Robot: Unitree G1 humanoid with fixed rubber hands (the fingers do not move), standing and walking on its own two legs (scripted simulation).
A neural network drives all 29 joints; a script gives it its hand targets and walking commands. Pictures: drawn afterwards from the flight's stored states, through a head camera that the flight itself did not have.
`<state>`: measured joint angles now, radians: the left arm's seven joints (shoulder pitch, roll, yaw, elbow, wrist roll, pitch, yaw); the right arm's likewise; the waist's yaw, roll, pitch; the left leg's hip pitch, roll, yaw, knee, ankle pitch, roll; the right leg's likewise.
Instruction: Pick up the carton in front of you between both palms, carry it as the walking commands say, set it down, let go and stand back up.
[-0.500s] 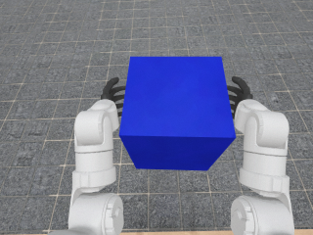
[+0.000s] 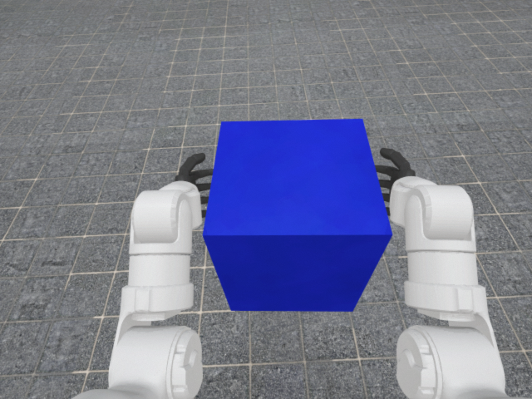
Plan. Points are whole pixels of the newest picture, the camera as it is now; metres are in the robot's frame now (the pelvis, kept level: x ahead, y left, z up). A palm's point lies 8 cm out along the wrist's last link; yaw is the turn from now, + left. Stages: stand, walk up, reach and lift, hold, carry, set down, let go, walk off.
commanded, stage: carry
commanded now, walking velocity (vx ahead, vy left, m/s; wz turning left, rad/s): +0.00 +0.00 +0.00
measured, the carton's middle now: (291, 222) +0.37 +0.00 +0.04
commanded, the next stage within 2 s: none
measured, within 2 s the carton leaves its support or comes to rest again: neither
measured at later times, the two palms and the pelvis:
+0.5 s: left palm (179, 220) +0.31 +0.14 +0.14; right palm (421, 219) +0.31 -0.16 +0.14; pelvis -0.03 -0.01 +0.00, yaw +0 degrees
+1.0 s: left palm (184, 156) +0.45 +0.17 +0.11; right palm (372, 145) +0.47 -0.13 +0.12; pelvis +0.10 +0.01 -0.01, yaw -1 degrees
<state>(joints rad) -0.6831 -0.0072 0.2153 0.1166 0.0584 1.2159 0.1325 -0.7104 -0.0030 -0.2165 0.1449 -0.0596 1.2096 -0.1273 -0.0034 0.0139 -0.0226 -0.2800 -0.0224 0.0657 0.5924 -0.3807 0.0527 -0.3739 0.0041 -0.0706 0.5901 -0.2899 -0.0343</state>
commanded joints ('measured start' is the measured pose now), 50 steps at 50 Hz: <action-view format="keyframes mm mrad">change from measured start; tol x8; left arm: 1 -721 -1079 -628 -97 -422 -20 -237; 33 -705 -1081 -477 141 -390 -39 -238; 40 -886 -1115 -589 -130 -490 -43 -216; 50 -748 -1128 -634 -38 -469 -35 -237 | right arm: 1 -671 1116 617 -76 426 -12 237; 38 -769 1153 539 11 439 -32 215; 50 -630 1069 525 8 359 -2 210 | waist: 1 2 20 -534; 19 7 -14 -421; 25 -18 118 -266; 30 1 59 -330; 33 49 -254 -341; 37 72 -96 -366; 50 82 -107 -387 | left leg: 1 222 155 -111 22 760 17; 11 153 140 -112 -57 372 16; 18 106 146 -121 -113 265 15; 24 63 236 -297 -329 -322 96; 30 22 210 -178 -168 -56 91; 33 -381 7 15 237 -168 -13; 35 -558 27 -51 374 -228 -4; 42 -324 49 -11 200 93 -32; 47 -366 70 -69 -33 322 -42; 50 -137 38 8 -209 457 -31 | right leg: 1 210 -122 100 14 557 -63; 18 187 -142 136 -131 282 -50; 23 30 -49 63 -70 -195 -31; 26 -75 -23 -13 32 -95 -22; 30 119 -28 -11 -90 -58 -38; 33 415 -307 483 -230 -98 -203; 35 515 -367 567 -229 50 -267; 41 392 -266 273 -242 190 -174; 46 510 -241 218 -129 356 -156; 50 352 -185 131 12 255 -90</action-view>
